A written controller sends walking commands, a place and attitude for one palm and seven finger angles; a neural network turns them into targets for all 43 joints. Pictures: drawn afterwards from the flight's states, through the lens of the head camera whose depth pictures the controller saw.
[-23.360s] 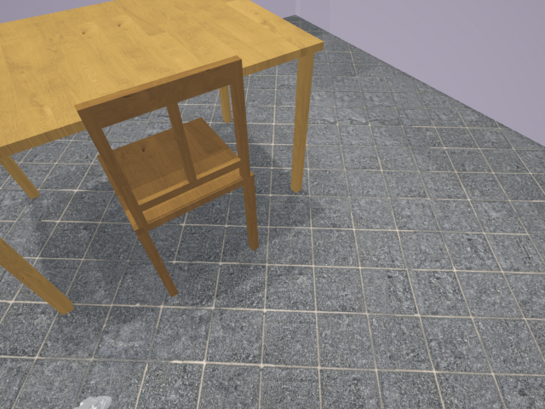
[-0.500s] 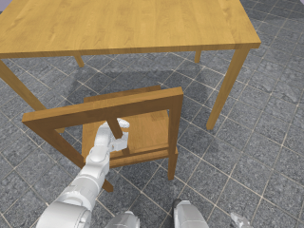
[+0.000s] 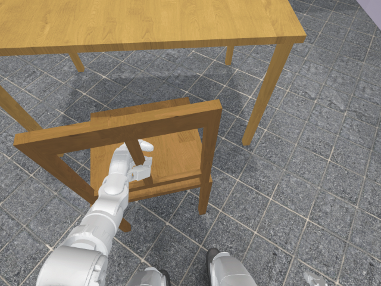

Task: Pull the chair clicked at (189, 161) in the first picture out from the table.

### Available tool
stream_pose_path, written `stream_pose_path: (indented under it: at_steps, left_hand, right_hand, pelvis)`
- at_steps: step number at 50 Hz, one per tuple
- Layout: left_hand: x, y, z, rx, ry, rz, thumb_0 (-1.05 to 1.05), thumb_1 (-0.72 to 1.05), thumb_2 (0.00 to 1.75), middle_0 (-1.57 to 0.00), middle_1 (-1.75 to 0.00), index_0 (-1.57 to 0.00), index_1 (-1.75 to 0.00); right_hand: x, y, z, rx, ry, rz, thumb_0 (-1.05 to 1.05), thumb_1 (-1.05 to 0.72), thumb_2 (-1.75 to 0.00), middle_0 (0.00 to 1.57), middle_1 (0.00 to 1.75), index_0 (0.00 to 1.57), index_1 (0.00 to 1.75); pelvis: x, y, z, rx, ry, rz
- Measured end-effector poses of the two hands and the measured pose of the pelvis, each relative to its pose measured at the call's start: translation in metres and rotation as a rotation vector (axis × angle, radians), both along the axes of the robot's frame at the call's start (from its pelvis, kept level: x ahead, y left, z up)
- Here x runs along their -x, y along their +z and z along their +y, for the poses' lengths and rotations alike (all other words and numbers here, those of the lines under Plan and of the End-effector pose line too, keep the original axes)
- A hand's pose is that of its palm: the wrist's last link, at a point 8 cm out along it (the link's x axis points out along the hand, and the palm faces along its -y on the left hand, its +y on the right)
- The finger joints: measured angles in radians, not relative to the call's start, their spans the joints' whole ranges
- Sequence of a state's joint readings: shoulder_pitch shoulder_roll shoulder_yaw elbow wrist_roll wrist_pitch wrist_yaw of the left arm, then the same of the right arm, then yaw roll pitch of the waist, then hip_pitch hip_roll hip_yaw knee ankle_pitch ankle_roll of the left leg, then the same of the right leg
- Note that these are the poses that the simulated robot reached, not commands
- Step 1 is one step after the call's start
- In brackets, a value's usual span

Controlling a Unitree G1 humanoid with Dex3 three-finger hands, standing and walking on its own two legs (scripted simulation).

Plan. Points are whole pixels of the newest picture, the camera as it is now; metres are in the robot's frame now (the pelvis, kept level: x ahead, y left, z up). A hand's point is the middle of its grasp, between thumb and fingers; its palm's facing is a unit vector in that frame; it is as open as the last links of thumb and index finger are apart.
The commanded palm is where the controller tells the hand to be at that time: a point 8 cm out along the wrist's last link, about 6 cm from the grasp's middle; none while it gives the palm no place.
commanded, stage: step backward, pulling the chair out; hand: left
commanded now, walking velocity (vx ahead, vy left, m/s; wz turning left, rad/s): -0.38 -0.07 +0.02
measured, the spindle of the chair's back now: (141, 163) +0.41 +0.11 -0.08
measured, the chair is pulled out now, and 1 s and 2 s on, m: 0.25 0.33 0.39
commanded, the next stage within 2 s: none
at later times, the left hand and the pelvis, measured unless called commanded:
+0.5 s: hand (141, 183) +0.34 +0.10 -0.05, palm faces -0.10 -0.98 -0.18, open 5.5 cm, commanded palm +0.34 +0.16 -0.05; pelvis -0.03 +0.01 +0.00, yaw +1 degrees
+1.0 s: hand (141, 197) +0.30 +0.10 -0.05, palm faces -0.04 -0.98 -0.19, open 5.6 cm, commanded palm +0.30 +0.16 -0.05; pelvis -0.06 -0.01 +0.00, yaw +0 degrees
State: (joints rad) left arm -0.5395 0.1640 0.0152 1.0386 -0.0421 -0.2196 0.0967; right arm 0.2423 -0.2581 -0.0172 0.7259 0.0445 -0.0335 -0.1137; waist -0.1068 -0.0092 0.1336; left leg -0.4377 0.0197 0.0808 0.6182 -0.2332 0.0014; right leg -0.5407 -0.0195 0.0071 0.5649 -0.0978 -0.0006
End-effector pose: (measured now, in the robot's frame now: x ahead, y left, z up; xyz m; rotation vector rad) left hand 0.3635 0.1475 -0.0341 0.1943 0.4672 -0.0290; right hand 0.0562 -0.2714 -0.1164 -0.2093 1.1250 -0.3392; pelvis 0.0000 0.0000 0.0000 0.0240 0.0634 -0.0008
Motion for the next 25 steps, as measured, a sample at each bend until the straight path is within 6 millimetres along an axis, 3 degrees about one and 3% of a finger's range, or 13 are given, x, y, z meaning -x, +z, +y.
stream_pose_path:
  at_steps: [4,12,21,25]
  left_hand:
    - [0.012,0.000,0.001,-0.005,-0.019,-0.010,0.03,0.64,0.76,-0.29,-1.21,-0.49,-1.45]
    - [0.025,0.000,0.001,-0.020,0.017,-0.016,0.03,0.62,0.79,-0.31,-1.21,-0.50,-1.45]
    - [0.033,0.001,0.005,0.002,-0.015,0.007,0.04,0.65,0.75,-0.26,-1.23,-0.50,-1.45]
    - [0.038,0.001,0.008,0.002,-0.026,0.010,0.04,0.65,0.75,-0.26,-1.23,-0.50,-1.45]
  right_hand:
    - [0.004,0.000,0.003,0.001,0.008,-0.006,0.01,-0.91,-0.90,0.20,0.30,0.20,0.30]
    - [-0.004,-0.017,0.008,-0.058,0.034,-0.030,0.01,-0.91,-0.90,0.20,0.30,0.20,0.30]
    - [0.007,-0.001,0.016,-0.005,0.084,-0.022,0.01,-0.91,-0.90,0.20,0.30,0.20,0.30]
    - [0.014,-0.001,0.021,-0.012,0.076,-0.004,0.01,-0.91,-0.90,0.20,0.30,0.20,0.30]
  pelvis:
    - [0.003,-0.001,0.000,-0.009,-0.018,-0.012]
    - [0.010,-0.009,-0.010,-0.017,-0.004,-0.034]
    - [0.027,-0.001,0.006,-0.007,0.028,-0.001]
    - [0.025,0.000,0.008,-0.005,0.011,-0.002]
